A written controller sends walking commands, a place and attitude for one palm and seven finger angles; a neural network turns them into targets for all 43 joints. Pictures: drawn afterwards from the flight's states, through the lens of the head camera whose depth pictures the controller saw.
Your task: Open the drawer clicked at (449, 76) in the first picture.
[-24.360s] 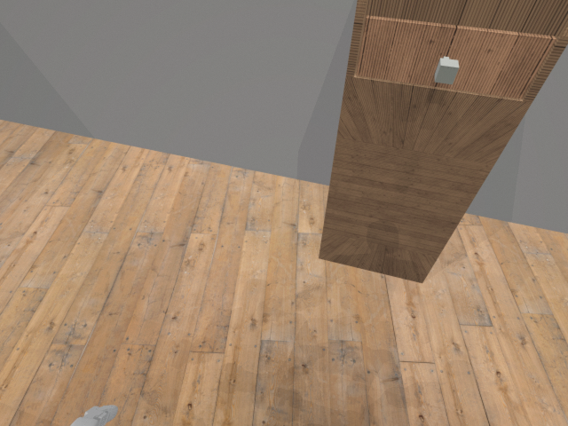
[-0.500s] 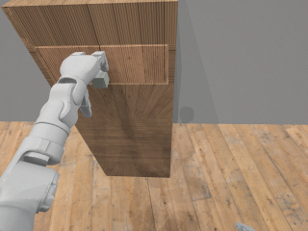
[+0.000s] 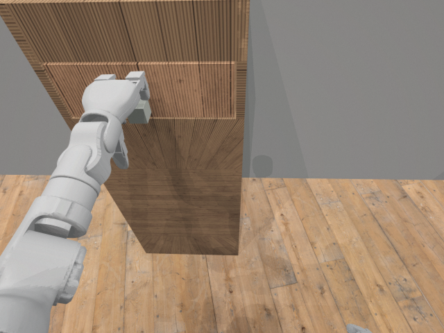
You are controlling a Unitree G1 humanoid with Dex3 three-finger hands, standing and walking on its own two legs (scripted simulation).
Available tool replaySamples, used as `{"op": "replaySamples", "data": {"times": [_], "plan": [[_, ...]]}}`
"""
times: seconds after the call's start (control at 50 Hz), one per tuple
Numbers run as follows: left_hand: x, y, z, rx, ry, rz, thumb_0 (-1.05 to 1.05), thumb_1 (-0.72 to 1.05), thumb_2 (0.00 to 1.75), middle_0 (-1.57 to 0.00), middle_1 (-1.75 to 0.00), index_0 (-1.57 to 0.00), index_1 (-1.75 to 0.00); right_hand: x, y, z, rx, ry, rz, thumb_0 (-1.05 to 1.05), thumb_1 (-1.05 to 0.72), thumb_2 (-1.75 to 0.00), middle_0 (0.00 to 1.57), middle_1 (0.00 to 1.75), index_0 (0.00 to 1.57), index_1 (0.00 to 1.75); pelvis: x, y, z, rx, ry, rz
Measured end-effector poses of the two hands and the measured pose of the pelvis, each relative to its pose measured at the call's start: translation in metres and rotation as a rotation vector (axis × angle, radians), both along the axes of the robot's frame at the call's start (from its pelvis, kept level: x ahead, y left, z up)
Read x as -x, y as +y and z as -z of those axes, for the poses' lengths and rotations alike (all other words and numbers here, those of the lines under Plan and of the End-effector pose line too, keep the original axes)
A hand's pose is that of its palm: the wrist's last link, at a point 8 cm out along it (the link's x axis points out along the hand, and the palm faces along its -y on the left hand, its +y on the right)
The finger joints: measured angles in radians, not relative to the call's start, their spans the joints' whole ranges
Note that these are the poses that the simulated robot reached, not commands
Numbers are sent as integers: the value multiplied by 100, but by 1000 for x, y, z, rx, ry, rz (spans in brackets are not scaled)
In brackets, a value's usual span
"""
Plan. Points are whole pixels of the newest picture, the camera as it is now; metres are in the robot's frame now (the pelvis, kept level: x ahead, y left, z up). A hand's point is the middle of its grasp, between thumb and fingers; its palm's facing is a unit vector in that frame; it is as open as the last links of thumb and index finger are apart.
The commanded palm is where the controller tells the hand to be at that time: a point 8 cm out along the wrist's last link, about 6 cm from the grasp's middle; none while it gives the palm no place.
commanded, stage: lower the fingers behind the handle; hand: left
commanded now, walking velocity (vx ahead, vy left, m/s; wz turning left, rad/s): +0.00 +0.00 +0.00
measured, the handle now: (140, 104) +0.53 +0.19 +0.13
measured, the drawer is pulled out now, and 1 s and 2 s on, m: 0.00 0.00 0.00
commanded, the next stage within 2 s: lift the fingers back up to retry in 0.38 s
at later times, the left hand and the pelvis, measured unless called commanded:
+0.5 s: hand (123, 119) +0.46 +0.21 +0.15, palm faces +0.05 -0.01 -1.00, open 13.8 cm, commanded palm +0.43 +0.21 +0.18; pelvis -0.01 +0.00 +0.00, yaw +0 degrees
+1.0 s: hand (112, 103) +0.46 +0.21 +0.19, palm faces +0.08 +0.00 -1.00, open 13.8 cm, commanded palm +0.43 +0.21 +0.25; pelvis +0.01 +0.01 +0.00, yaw +0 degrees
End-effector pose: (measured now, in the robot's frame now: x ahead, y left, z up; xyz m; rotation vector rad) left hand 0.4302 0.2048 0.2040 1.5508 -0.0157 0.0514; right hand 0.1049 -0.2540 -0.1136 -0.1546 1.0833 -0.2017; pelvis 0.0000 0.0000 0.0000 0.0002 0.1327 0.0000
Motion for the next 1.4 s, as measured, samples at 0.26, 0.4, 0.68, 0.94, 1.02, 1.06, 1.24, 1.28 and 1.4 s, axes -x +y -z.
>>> {"op": "replaySamples", "data": {"times": [0.26,0.4,0.68,0.94,1.02,1.06,1.24,1.28,1.4], "plan": [[-5,0,-3,-18,9,5,0,-49,30,-32,-120,-27,-134,22,-1,5,5,27,20,0,-90,-90,20,30,20,30,6,0,3,1,17,4],[-4,0,-2,-11,2,9,0,-49,30,-32,-120,-26,-134,34,-1,7,6,50,31,0,-90,-90,20,30,20,30,8,3,3,1,15,4],[-4,1,-3,-21,10,16,0,-49,30,-32,-120,-27,-130,26,7,5,1,16,41,0,-90,-90,20,30,20,30,6,9,2,3,6,11],[-3,8,-23,-19,-8,34,0,-49,30,-32,-120,-32,-122,-6,17,1,-22,-37,11,0,-90,-90,20,30,20,30,-6,13,-3,4,-13,9],[-1,11,-41,-15,-43,20,0,-49,30,-32,-120,-32,-121,-19,20,-1,-34,-45,-11,0,-90,-90,20,30,20,30,-11,13,-4,5,-21,3],[-1,12,-47,-13,-46,1,0,-49,30,-32,-120,-32,-121,-27,21,-2,-40,-51,-24,0,-90,-90,20,30,20,30,-12,13,-5,4,-25,-2],[-3,12,-47,-13,46,-35,0,-49,30,-31,-120,-32,-120,-58,25,-10,-51,-103,-66,0,-90,-90,20,30,20,30,-15,11,-7,1,-33,-10],[-2,10,-41,-12,71,-14,0,-49,30,-31,-120,-32,-120,-62,25,-13,-47,-113,-71,0,-90,-90,20,30,20,30,-15,11,-7,0,-34,-10],[9,-3,-34,-18,46,96,0,-49,30,-32,-120,-32,-120,-65,24,-14,-39,-116,-89,0,-90,-90,20,30,20,30,-16,9,-7,2,-35,-14]]}}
